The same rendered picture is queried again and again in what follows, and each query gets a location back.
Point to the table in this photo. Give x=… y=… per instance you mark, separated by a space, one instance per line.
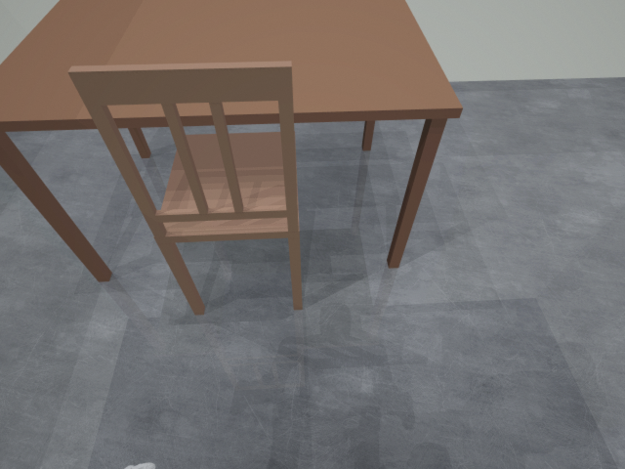
x=352 y=60

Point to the chair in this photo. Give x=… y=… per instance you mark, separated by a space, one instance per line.
x=223 y=186

